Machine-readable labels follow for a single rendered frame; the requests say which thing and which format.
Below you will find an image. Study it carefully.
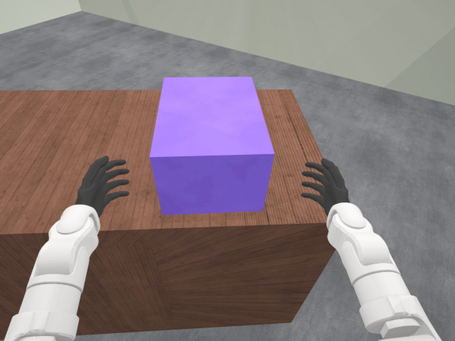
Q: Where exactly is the left robot forearm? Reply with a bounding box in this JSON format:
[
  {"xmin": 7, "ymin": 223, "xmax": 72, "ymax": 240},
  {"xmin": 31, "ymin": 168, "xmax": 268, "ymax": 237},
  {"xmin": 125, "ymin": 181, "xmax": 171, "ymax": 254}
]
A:
[{"xmin": 4, "ymin": 205, "xmax": 100, "ymax": 341}]

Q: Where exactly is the pedestal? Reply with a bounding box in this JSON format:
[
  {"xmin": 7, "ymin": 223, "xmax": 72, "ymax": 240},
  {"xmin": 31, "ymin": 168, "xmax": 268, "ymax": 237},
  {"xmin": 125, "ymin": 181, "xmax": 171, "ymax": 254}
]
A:
[{"xmin": 0, "ymin": 90, "xmax": 336, "ymax": 340}]

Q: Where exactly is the robot left hand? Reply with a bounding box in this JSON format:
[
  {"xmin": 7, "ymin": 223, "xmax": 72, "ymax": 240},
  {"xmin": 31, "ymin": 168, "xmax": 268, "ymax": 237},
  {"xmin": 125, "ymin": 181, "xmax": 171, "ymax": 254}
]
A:
[{"xmin": 75, "ymin": 156, "xmax": 129, "ymax": 218}]

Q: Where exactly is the right robot forearm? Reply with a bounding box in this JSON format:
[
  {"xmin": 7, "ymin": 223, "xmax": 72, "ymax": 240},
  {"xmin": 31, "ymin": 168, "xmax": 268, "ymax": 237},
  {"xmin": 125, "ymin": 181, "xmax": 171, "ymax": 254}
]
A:
[{"xmin": 326, "ymin": 202, "xmax": 442, "ymax": 341}]

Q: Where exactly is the carton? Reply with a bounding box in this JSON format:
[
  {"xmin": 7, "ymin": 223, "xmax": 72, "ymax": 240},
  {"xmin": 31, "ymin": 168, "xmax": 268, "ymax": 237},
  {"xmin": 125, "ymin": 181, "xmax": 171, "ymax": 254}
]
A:
[{"xmin": 149, "ymin": 77, "xmax": 274, "ymax": 215}]

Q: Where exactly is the robot right hand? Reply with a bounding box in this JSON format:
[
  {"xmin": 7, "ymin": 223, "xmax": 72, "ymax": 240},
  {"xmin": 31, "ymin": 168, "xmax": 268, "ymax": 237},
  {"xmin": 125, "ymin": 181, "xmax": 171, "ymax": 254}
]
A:
[{"xmin": 301, "ymin": 158, "xmax": 350, "ymax": 216}]

